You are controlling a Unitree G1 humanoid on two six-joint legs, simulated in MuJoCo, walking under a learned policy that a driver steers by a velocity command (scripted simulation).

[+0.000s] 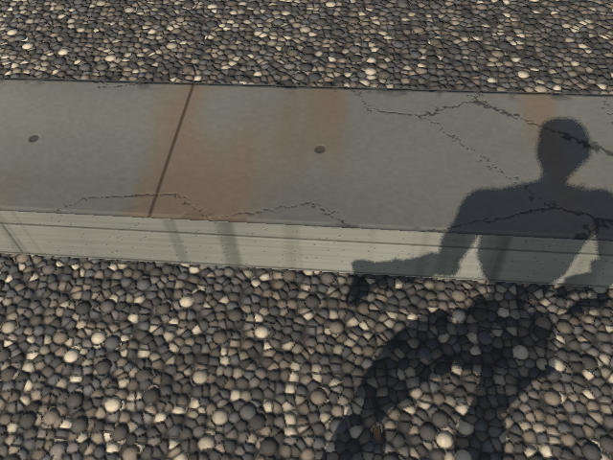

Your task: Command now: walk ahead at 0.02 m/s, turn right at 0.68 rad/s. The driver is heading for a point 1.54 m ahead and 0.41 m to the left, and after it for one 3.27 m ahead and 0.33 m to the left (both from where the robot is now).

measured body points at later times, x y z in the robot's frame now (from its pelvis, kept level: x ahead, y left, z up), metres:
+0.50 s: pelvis +0.02 +0.00 +0.00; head +0.06 +0.02 +0.45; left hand +0.12 +0.30 -0.11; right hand +0.24 -0.24 -0.09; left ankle +0.00 +0.10 -0.72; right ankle +0.01 -0.12 -0.73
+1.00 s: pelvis +0.07 +0.02 +0.00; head +0.08 +0.04 +0.45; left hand +0.05 +0.33 -0.10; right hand +0.37 -0.08 -0.07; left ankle +0.00 +0.10 -0.73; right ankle +0.16 -0.08 -0.73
